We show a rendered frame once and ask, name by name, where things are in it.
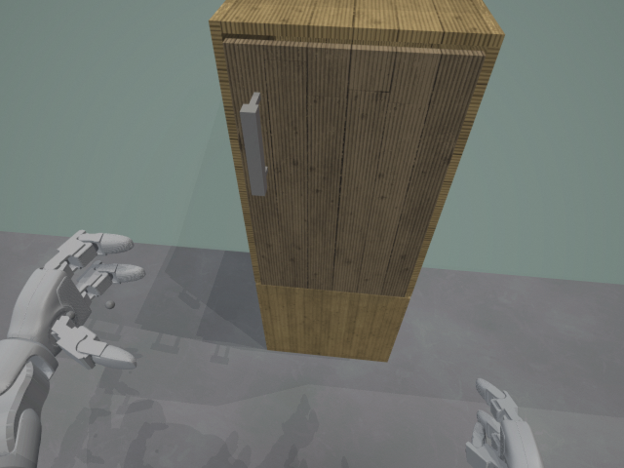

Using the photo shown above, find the cupboard door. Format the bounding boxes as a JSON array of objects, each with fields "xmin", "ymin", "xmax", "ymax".
[{"xmin": 222, "ymin": 38, "xmax": 486, "ymax": 297}]

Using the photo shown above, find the robot right hand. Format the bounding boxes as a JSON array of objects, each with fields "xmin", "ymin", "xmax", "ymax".
[{"xmin": 466, "ymin": 378, "xmax": 545, "ymax": 468}]

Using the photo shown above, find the robot left hand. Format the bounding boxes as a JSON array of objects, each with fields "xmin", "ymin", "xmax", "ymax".
[{"xmin": 7, "ymin": 230, "xmax": 146, "ymax": 370}]

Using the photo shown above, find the handle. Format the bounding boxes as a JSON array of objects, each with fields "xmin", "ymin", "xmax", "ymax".
[{"xmin": 240, "ymin": 92, "xmax": 268, "ymax": 196}]

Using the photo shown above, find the robot left forearm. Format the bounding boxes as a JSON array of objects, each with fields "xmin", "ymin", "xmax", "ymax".
[{"xmin": 0, "ymin": 338, "xmax": 59, "ymax": 468}]

